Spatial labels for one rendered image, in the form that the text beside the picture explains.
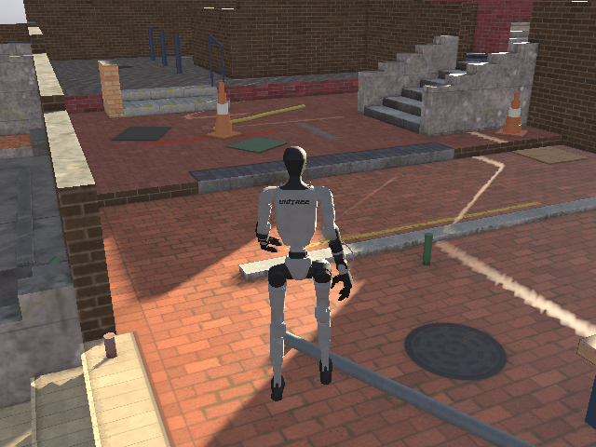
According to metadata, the left robot shin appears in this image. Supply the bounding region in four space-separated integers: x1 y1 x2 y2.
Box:
270 322 284 387

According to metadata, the robot left upper arm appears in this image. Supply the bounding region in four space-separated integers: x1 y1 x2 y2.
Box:
257 186 277 235

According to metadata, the robot left hand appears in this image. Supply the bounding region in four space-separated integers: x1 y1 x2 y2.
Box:
260 236 282 252

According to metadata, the robot right hand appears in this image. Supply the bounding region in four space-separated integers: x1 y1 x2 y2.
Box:
331 269 353 301

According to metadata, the robot right forearm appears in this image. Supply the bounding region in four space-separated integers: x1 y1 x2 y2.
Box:
328 225 349 275

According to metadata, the humanoid robot torso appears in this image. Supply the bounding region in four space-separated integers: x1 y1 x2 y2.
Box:
274 182 318 280

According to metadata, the robot left forearm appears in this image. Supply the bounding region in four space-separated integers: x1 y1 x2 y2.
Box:
255 222 269 245

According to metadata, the robot right upper arm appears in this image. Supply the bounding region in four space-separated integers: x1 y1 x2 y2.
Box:
315 186 337 239

